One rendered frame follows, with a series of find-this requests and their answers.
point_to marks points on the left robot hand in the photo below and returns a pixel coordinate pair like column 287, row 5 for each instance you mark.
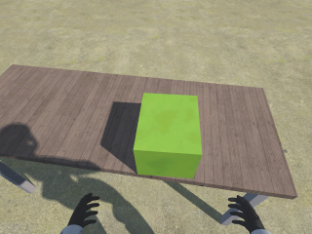
column 80, row 213

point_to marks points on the table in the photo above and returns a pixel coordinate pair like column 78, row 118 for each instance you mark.
column 88, row 120

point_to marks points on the right robot hand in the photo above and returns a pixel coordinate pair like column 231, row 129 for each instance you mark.
column 250, row 218

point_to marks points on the carton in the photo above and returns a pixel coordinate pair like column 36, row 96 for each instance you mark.
column 168, row 136

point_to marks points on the robot left forearm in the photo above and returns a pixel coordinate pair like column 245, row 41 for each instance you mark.
column 72, row 229

